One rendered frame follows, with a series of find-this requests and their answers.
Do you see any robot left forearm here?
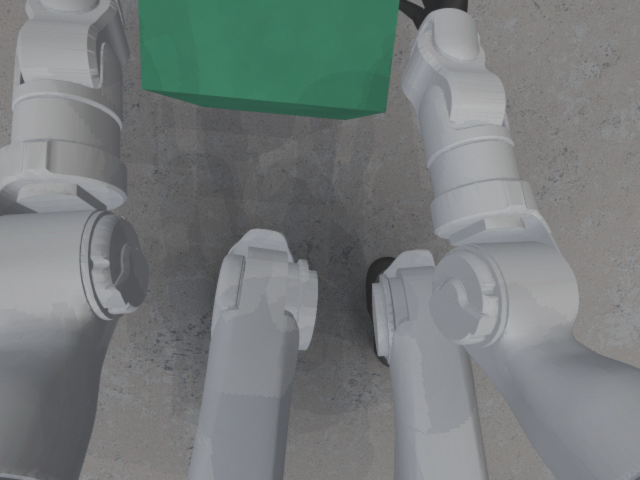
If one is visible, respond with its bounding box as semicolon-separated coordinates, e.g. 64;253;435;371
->
0;0;130;216

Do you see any carton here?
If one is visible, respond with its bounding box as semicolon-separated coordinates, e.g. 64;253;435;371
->
138;0;400;120

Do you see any robot right upper arm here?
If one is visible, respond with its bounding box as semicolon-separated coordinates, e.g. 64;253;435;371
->
429;241;640;480

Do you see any robot right foot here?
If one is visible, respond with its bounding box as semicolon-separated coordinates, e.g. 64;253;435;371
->
366;257;395;367

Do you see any robot right hand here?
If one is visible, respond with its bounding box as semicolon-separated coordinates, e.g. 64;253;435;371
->
399;0;468;30

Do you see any robot right forearm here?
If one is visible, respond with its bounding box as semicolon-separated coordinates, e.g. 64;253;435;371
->
401;8;579;293

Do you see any robot left upper arm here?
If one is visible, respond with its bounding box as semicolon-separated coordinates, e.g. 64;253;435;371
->
0;209;149;480

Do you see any robot right thigh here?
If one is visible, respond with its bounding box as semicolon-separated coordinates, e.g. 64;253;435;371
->
372;266;489;480

